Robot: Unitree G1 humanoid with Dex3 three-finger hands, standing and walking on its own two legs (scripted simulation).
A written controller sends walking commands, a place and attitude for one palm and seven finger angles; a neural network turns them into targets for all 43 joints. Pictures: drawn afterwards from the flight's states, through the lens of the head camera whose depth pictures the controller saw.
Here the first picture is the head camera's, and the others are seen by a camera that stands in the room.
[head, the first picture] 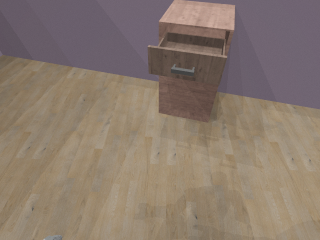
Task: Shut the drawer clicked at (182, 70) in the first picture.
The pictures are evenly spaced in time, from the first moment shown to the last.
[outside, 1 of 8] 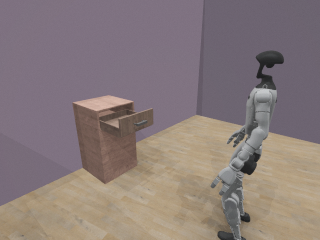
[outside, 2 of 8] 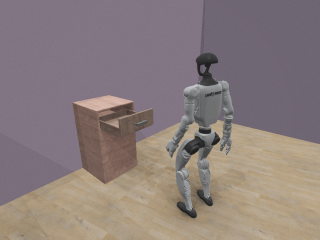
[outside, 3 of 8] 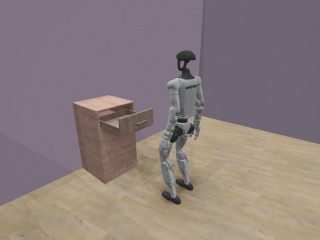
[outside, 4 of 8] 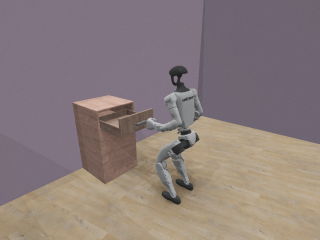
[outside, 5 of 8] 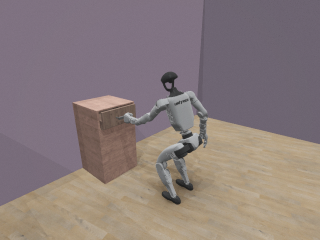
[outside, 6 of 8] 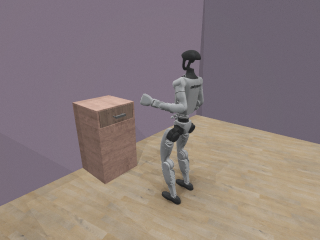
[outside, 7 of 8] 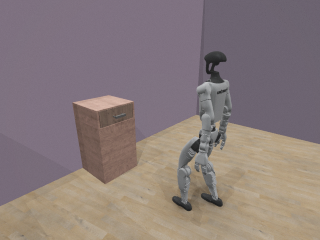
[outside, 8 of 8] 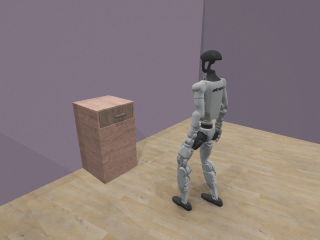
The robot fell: no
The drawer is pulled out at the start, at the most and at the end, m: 0.30 0.30 0.00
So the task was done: yes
